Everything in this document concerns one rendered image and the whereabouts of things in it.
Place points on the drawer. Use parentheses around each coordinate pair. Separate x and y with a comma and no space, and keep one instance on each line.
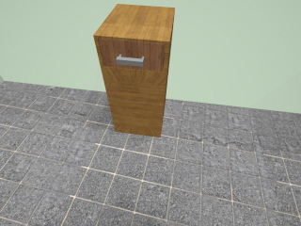
(153,53)

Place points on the handle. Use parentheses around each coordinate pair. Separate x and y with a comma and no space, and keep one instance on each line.
(131,61)

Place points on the cabinet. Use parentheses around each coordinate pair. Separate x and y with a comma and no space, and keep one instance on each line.
(137,98)

